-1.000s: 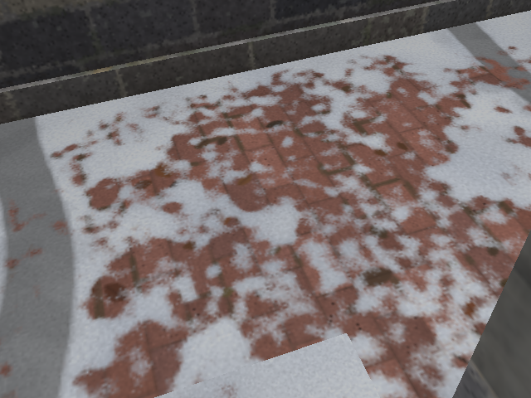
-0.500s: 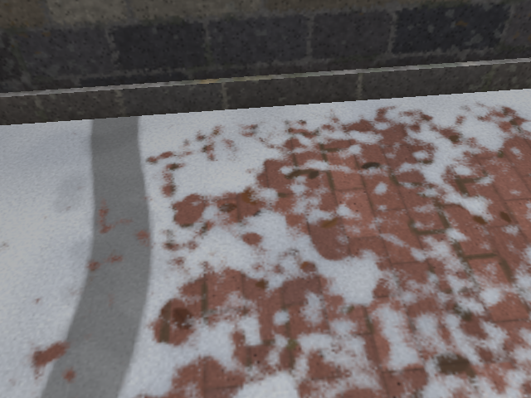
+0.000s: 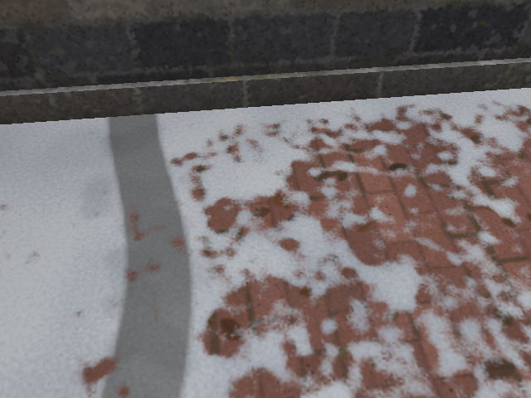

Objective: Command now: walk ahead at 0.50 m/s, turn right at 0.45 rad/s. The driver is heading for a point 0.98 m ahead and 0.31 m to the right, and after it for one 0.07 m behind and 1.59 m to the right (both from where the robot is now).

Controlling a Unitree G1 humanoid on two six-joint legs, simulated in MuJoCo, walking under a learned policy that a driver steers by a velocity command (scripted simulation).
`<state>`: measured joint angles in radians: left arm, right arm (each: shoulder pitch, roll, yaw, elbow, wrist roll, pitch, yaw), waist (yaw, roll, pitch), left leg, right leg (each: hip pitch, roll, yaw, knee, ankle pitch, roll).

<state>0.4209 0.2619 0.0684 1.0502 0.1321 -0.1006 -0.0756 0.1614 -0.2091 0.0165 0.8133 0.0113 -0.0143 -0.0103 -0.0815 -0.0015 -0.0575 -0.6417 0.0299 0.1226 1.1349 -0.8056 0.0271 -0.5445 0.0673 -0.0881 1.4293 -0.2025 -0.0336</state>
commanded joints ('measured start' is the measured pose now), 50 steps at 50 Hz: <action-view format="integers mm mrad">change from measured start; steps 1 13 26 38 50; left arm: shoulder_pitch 313 196 -174 -414 -568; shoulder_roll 25 -58 -82 14 -44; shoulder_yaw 6 -110 -47 -26 -30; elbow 133 69 -139 -224 -244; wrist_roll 10 -13 -95 -129 -101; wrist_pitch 14 -30 -28 -30 31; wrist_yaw -7 26 -14 -54 -18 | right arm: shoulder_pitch -313 -312 225 118 286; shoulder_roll -59 -104 -183 -65 -124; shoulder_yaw -7 42 -18 0 -48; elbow -233 -31 90 181 228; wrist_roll -35 -100 -69 -129 -100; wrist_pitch -2 -16 -94 -123 -113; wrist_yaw -23 13 20 8 26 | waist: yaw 88 187 -33 95 82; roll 79 49 213 45 99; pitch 82 126 -9 5 99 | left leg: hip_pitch -54 -938 282 534 927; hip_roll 90 134 334 221 304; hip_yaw -47 -267 -929 65 236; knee -102 811 -659 -891 -900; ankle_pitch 493 564 -141 970 1563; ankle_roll -95 24 271 37 79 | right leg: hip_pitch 303 495 -546 -508 -302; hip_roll -153 -338 -44 -99 -88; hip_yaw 31 728 333 229 23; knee -749 -1184 475 11 -614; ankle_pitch -29 -172 193 338 21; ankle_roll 16 -351 -110 -159 -63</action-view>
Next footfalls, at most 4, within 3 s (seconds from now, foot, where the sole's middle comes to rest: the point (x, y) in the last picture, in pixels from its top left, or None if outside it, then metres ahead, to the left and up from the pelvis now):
0.12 right None -0.04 -0.04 -0.83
0.40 left None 0.23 0.20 -0.68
1.10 right None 0.40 -0.16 -0.68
1.60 left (325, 279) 0.81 -0.21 -0.68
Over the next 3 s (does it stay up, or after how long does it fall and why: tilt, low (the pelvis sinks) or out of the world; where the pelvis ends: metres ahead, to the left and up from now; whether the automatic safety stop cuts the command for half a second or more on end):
stays up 0.90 -0.40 0.09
